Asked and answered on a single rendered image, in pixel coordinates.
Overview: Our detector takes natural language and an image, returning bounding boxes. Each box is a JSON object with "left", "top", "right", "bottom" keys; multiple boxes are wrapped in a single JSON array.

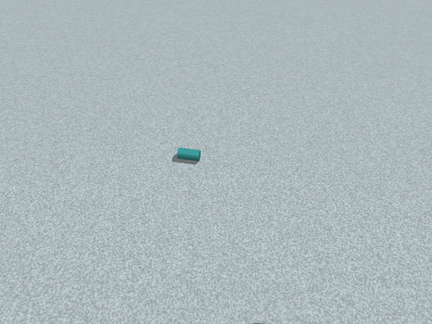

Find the can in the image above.
[{"left": 177, "top": 148, "right": 200, "bottom": 161}]

